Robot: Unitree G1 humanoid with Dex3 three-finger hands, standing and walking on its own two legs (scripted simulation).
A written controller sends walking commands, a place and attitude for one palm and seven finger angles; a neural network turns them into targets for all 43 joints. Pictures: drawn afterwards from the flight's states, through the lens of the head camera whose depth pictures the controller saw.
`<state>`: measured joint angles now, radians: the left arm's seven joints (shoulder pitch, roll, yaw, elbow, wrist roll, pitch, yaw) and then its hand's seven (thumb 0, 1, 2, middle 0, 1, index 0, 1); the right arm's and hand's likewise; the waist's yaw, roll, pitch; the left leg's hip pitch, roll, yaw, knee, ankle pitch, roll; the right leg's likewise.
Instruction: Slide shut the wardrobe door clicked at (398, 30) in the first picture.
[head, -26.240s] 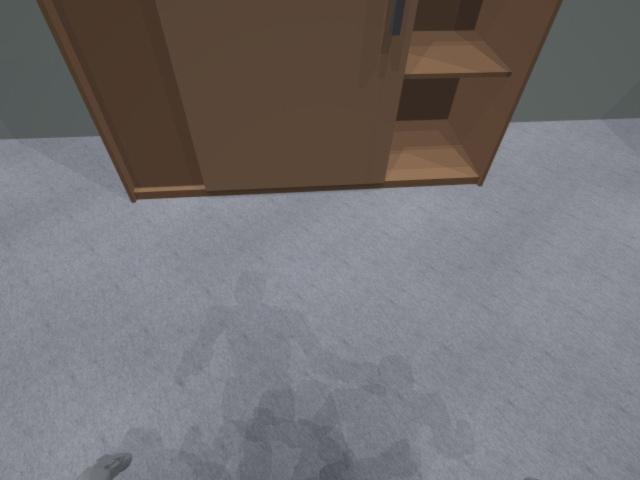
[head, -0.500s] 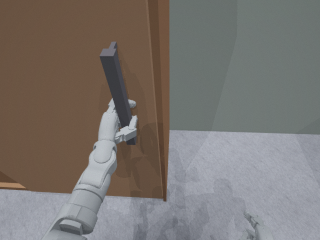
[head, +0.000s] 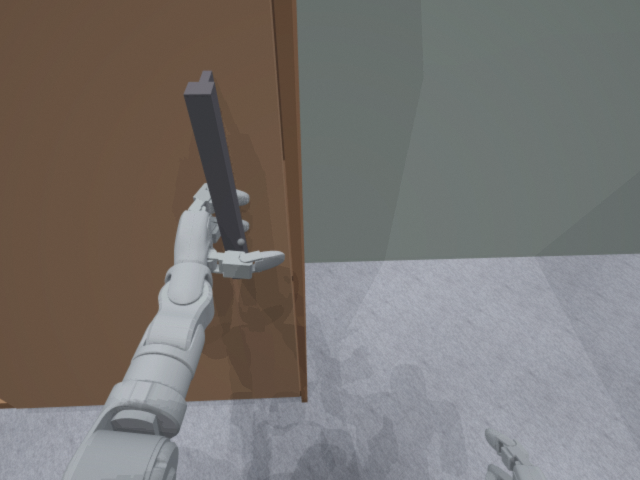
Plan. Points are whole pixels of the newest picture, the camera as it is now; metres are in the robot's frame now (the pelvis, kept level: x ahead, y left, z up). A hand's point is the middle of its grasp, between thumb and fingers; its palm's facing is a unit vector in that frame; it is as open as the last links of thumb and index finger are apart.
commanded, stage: loosen the grip on the handle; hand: left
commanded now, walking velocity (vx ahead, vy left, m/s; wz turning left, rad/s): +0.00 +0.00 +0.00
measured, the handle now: (227, 190) +0.45 +0.14 +0.13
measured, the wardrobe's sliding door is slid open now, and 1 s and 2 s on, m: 0.00 0.00 0.00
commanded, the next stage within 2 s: slip the hand off the handle in 0.26 s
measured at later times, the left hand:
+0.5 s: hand (231, 243) +0.40 +0.13 +0.08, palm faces +0.06 -0.99 -0.11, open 14.3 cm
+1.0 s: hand (180, 247) +0.39 +0.20 +0.08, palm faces +0.11 -0.99 -0.12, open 14.6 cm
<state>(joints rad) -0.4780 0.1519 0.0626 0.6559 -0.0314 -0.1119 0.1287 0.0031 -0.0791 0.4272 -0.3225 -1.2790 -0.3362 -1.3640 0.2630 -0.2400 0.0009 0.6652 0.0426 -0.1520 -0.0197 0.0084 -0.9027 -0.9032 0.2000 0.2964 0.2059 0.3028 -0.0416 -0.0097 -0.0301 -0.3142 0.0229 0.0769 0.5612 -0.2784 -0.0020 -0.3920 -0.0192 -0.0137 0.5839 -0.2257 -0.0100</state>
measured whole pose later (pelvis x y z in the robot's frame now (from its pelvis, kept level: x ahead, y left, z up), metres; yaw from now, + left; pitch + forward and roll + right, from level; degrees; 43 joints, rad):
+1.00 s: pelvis +0.02 +0.01 +0.00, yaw +2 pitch +4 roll +0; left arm -0.39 0.26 0.14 0.60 -0.10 -0.16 -0.05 -0.01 -0.55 0.20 -0.25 -1.15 -0.26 -1.16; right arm 0.28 -0.25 0.01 0.67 0.05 -0.11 -0.05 0.01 -0.90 -0.90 0.20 0.30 0.21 0.30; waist -0.01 0.01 -0.04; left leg -0.36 0.02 0.04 0.63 -0.34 0.01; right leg -0.40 -0.03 -0.04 0.60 -0.27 0.00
